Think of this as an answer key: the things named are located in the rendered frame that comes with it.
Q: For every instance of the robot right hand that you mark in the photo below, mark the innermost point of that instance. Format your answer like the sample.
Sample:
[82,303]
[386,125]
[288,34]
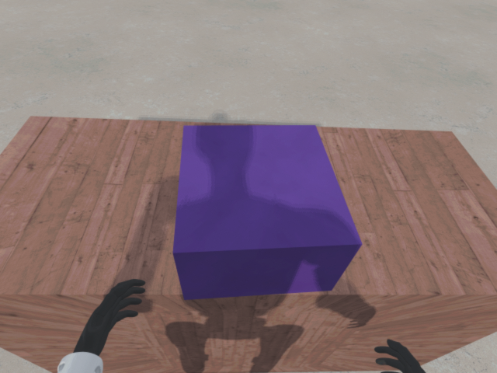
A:
[406,363]

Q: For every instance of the pedestal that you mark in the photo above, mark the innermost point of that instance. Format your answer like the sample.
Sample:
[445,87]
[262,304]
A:
[87,203]

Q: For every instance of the carton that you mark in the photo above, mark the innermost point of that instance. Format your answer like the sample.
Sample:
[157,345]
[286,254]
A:
[259,212]

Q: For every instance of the left robot forearm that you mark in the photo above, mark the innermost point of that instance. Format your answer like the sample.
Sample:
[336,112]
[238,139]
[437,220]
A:
[81,362]

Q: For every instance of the robot left hand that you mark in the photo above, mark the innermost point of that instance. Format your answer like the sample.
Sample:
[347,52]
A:
[103,319]

